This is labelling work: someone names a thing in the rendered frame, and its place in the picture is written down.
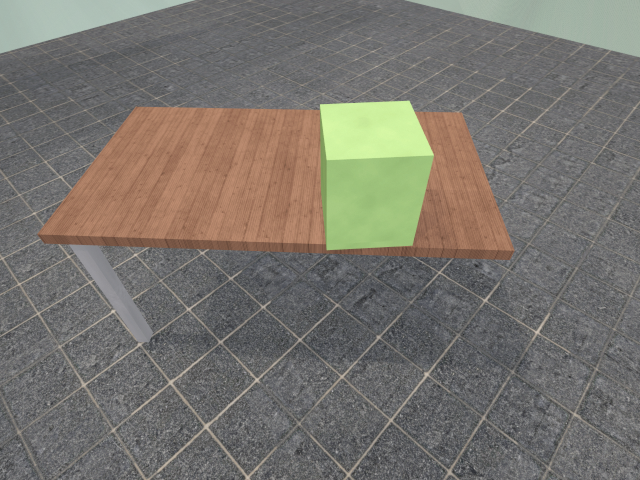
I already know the carton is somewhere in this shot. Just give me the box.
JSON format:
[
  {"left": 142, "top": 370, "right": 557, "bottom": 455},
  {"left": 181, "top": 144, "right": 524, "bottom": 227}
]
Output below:
[{"left": 320, "top": 101, "right": 434, "bottom": 250}]

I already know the table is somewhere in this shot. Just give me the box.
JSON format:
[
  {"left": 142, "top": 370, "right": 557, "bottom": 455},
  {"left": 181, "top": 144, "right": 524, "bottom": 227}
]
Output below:
[{"left": 37, "top": 107, "right": 515, "bottom": 342}]

